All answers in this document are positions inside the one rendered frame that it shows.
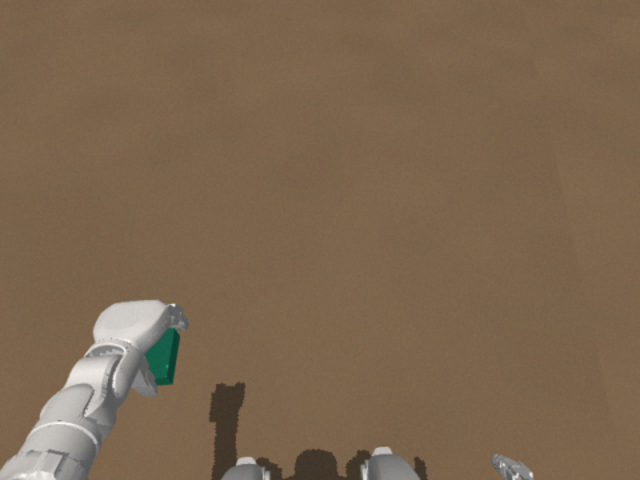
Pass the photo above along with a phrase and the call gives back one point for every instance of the left robot arm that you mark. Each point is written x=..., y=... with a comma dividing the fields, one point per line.
x=68, y=436

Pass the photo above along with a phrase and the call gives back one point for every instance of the right robot hand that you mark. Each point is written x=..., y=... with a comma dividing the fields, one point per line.
x=509, y=469

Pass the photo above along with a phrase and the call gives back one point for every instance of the small box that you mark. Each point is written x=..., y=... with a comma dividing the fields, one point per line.
x=162, y=357

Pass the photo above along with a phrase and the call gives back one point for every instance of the left robot hand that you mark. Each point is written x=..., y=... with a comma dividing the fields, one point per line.
x=141, y=324

